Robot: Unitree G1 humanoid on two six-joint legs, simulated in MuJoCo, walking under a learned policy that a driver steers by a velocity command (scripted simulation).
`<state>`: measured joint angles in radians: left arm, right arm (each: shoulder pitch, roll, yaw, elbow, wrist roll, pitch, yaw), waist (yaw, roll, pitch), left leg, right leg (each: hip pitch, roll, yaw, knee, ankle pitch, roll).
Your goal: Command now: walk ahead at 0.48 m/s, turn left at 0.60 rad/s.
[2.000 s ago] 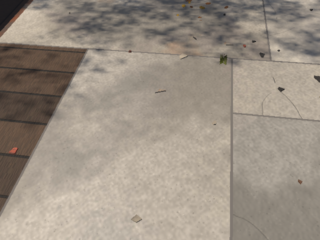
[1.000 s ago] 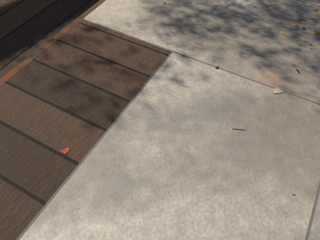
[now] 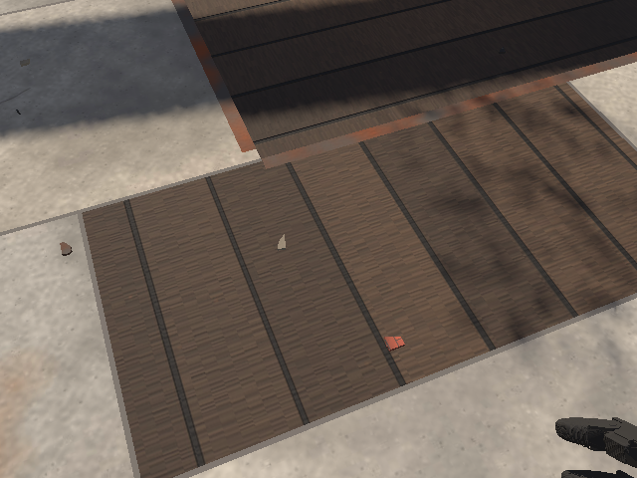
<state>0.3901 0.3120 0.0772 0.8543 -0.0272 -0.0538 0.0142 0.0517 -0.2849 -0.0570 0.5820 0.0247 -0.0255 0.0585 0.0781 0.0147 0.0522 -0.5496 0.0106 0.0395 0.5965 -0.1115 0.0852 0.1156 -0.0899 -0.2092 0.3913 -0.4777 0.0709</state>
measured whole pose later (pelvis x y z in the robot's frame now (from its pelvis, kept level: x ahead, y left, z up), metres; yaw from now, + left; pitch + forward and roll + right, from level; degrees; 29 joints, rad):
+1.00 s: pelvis +0.48 +0.09 +0.02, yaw +35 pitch +2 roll -2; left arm 0.30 0.34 0.09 0.81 -0.03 -0.05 -0.01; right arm 0.07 -0.29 -0.06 0.59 0.02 0.01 0.04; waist 0.09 0.02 0.05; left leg -0.51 0.08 0.02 0.65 -0.21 0.04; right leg 0.02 -0.05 -0.27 0.30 -0.33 0.04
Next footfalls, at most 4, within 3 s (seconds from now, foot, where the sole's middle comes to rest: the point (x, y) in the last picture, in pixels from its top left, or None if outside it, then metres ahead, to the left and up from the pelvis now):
0.50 right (382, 448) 0.49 -0.06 -0.75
1.04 left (220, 417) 0.53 0.28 -0.75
1.50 right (225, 271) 0.89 0.33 -0.75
2.00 left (61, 297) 0.78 0.70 -0.75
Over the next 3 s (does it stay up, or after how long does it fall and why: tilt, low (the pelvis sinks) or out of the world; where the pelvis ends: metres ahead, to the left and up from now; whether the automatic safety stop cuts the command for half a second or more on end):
stays up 0.82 0.69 0.04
